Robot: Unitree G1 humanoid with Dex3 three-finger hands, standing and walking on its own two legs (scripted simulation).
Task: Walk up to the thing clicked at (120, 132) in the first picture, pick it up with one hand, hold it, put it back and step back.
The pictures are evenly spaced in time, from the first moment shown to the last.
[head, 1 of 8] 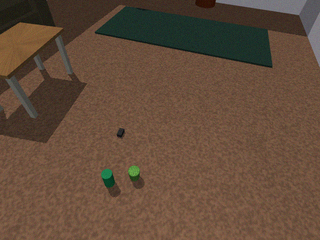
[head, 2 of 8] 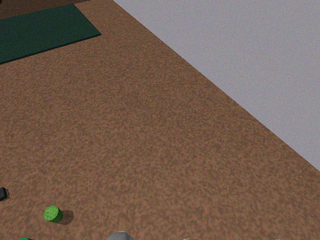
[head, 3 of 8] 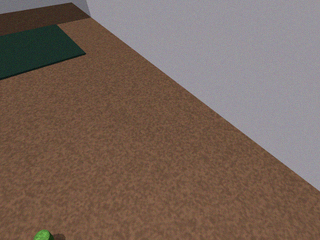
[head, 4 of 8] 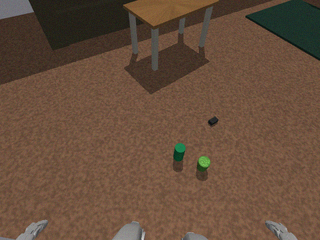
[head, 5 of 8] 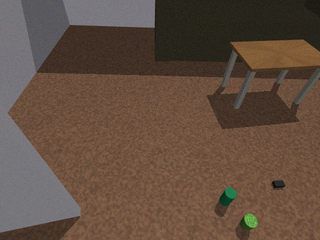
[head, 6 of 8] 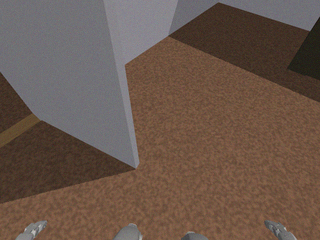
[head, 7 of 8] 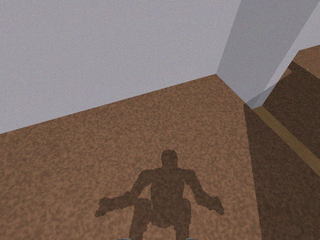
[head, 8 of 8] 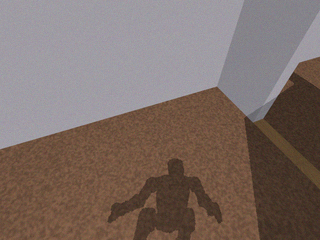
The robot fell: no
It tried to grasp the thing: no
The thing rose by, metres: 0.00
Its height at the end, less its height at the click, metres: +0.00
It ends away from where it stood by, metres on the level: 0.00
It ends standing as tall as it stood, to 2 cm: yes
